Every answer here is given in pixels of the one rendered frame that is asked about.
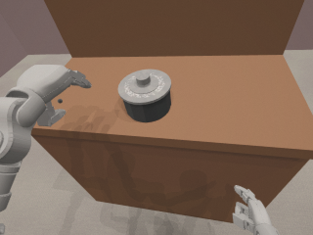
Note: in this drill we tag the right robot hand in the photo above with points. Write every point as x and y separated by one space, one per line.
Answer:
247 217

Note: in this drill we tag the pot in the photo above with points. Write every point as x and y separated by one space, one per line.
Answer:
149 112

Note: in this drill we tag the knob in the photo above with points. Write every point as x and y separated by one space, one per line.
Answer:
143 78

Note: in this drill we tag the robot left forearm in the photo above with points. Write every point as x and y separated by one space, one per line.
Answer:
20 109

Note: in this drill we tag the robot right forearm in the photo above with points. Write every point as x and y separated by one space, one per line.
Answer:
265 229

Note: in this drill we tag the table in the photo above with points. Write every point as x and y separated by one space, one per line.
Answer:
237 115

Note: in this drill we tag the lid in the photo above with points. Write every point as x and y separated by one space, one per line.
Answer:
133 93

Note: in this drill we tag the left robot hand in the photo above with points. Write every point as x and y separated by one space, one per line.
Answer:
49 81

